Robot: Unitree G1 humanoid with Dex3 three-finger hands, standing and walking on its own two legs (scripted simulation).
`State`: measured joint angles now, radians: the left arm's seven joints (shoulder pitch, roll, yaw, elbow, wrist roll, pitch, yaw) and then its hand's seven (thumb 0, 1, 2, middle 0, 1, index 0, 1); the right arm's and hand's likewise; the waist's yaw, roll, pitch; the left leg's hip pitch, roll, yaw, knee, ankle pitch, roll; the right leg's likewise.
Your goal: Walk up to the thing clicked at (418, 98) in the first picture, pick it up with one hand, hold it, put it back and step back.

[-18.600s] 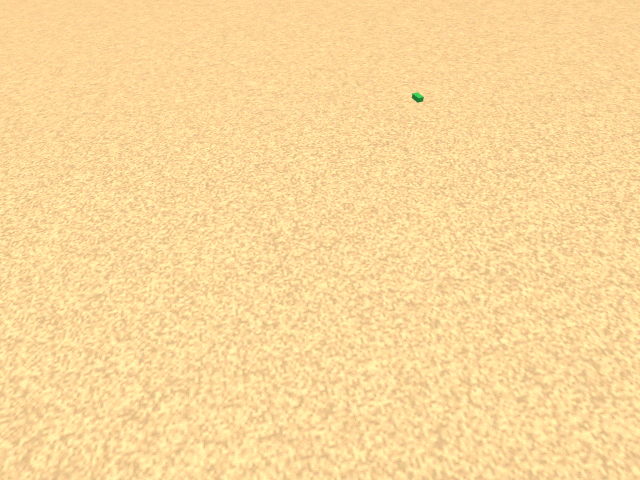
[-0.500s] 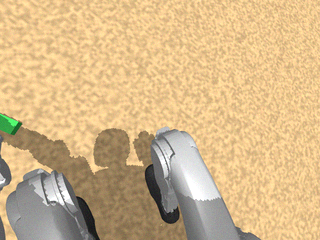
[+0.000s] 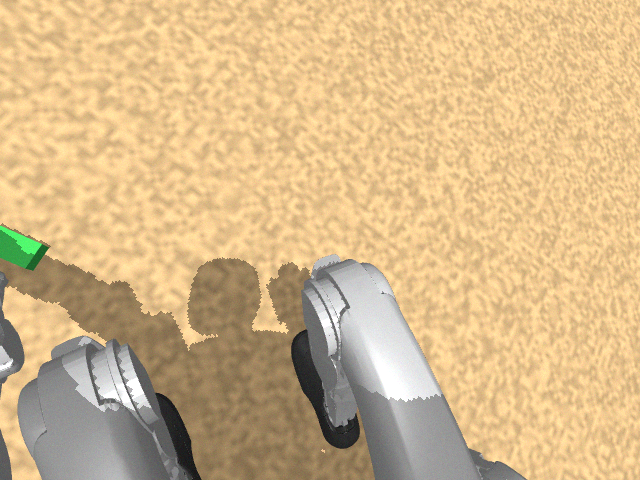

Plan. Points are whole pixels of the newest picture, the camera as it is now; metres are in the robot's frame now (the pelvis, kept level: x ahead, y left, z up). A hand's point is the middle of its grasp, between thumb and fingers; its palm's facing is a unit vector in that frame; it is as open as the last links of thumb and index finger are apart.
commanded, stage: rise first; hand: left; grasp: from above
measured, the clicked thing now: (12, 246) +0.47 +0.31 -0.31
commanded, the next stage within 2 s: approach in 1.10 s
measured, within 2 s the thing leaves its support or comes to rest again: neither
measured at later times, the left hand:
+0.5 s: hand out of the picture +0.44 +0.33 -0.20, palm faces -0.24 -0.34 -0.91, open 13.3 cm
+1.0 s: hand out of the picture +0.43 +0.33 -0.20, palm faces -0.25 -0.34 -0.91, open 13.1 cm
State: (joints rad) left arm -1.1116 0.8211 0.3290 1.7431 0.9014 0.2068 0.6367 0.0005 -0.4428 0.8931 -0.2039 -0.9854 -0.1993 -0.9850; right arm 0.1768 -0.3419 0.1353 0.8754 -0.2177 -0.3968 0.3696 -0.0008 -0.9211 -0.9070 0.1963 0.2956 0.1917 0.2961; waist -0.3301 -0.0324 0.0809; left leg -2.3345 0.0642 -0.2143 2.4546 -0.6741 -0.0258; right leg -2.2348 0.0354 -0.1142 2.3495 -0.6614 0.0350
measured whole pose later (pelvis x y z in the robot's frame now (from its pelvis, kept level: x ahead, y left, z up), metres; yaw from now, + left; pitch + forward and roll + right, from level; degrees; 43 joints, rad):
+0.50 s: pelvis +0.00 +0.00 +0.00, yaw +0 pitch +30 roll -10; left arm -1.12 0.84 0.35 1.76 0.90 0.20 0.65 0.00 -0.41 0.87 -0.22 -0.97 -0.22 -0.97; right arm 0.19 -0.35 0.15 0.87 -0.22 -0.40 0.37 0.00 -0.92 -0.91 0.20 0.30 0.19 0.30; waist -0.34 -0.04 0.10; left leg -2.33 0.06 -0.22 2.45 -0.67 -0.03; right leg -2.23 0.04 -0.12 2.35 -0.66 0.03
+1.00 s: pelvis +0.00 +0.00 +0.00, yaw +0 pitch +30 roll -10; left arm -1.12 0.84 0.34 1.78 0.91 0.19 0.65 0.00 -0.38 0.85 -0.25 -0.95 -0.25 -0.94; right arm 0.19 -0.35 0.15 0.87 -0.22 -0.41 0.37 0.00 -0.92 -0.91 0.20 0.30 0.19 0.30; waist -0.34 -0.04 0.10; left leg -2.33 0.06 -0.22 2.45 -0.67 -0.03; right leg -2.23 0.04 -0.12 2.34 -0.65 0.03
